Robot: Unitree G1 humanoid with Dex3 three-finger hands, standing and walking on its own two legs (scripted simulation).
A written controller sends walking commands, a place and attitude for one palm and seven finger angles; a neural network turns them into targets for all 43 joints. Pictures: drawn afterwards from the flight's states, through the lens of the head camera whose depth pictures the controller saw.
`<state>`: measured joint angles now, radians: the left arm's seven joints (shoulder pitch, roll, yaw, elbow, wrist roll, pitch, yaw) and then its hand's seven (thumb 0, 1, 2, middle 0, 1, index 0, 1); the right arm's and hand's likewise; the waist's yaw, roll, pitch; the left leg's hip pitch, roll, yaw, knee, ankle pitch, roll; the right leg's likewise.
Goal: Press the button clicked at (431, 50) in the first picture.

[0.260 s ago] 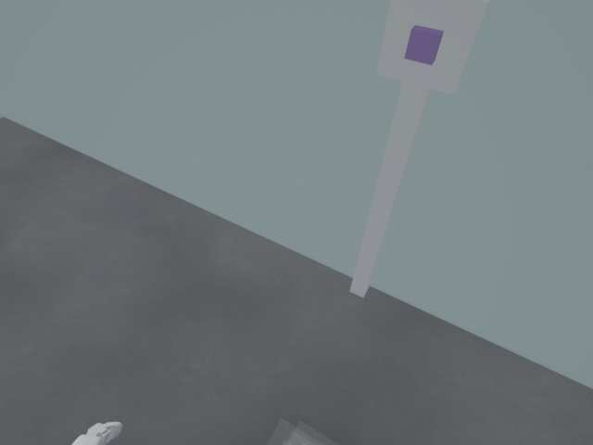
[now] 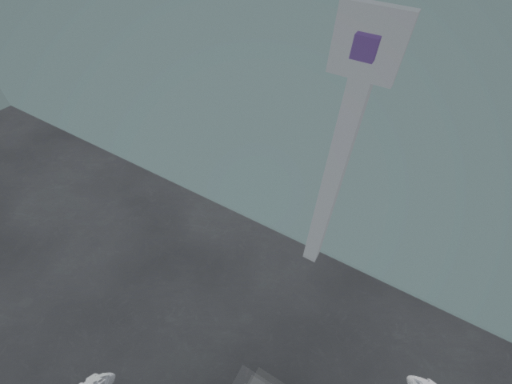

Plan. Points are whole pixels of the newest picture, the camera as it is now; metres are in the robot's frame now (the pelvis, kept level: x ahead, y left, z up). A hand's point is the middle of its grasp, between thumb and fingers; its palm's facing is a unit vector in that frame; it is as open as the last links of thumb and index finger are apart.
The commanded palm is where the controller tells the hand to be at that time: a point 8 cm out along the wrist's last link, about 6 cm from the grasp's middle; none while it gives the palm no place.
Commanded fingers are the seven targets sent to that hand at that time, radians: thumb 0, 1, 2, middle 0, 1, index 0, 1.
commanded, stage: stand and wait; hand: left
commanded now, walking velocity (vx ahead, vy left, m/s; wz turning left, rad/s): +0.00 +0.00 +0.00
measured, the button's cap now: (365, 47) +0.77 -0.19 +0.20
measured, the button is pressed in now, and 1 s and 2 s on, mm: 0 0 0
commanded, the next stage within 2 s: look at it before walking up in 0.56 s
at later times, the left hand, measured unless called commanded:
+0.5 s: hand out of the picture +0.05 +0.24 -0.15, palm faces -0.03 -0.94 -0.34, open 7.4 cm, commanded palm none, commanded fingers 0.00 0.90 0.90 -0.20 -0.30 -0.20 -0.30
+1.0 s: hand out of the picture +0.06 +0.23 -0.15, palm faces -0.04 -0.94 -0.33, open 7.4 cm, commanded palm none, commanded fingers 0.00 0.90 0.90 -0.20 -0.30 -0.20 -0.30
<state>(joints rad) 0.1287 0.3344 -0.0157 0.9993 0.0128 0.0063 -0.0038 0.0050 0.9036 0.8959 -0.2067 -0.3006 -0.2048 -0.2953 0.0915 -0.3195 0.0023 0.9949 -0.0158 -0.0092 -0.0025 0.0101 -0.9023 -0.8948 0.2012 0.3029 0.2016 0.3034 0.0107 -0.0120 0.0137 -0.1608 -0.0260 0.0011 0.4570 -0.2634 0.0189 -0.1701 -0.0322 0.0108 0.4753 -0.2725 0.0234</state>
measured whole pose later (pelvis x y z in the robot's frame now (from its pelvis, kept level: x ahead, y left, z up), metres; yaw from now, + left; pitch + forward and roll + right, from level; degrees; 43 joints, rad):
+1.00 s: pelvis -0.02 -0.02 +0.01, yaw +0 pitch -2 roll +0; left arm 0.14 0.34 -0.01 1.09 0.01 0.00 -0.01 0.00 0.90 0.90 -0.21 -0.30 -0.20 -0.30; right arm 0.13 -0.34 0.00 1.11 -0.01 -0.01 0.00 0.01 -0.90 -0.89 0.20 0.30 0.20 0.30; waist 0.00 0.00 0.04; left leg -0.15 0.00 0.00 0.37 -0.19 -0.01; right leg -0.16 0.00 0.01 0.39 -0.20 0.00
